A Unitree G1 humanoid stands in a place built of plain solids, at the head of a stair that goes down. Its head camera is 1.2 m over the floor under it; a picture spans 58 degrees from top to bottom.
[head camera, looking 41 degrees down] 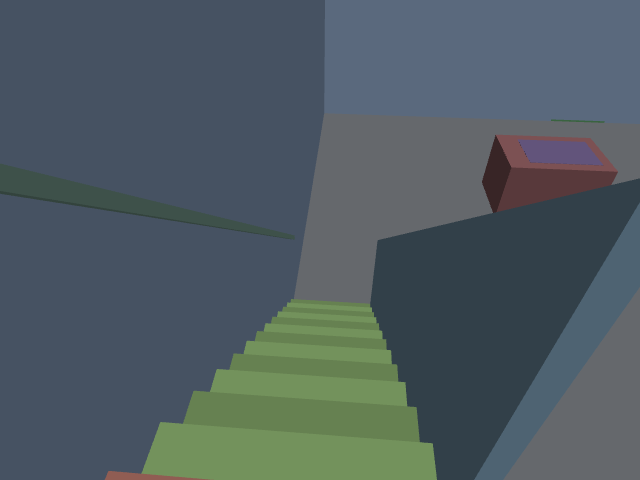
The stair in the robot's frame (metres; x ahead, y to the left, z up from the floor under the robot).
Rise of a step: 0.21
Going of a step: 0.24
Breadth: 0.90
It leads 4 degrees to the right of straight ahead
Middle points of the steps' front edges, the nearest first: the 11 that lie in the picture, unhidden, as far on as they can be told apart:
0.66 0.08 -0.21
0.90 0.07 -0.43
1.13 0.05 -0.64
1.37 0.03 -0.85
1.61 0.01 -1.06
1.84 -0.01 -1.28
2.08 -0.03 -1.49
2.31 -0.05 -1.70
2.55 -0.06 -1.92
2.79 -0.08 -2.13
3.02 -0.10 -2.34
